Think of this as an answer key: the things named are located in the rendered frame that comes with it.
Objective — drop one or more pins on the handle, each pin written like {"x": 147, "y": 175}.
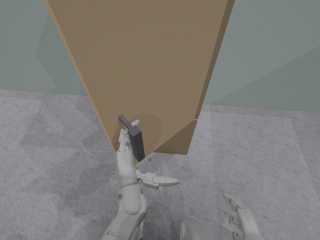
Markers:
{"x": 135, "y": 136}

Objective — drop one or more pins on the cupboard door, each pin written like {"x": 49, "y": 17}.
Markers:
{"x": 145, "y": 59}

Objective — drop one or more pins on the right robot hand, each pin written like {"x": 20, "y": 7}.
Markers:
{"x": 243, "y": 223}

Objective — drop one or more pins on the left robot hand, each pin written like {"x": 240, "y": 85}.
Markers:
{"x": 126, "y": 170}

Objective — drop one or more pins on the left robot forearm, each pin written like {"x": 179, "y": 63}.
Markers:
{"x": 132, "y": 210}

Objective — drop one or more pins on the right robot thigh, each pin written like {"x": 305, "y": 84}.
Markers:
{"x": 194, "y": 229}

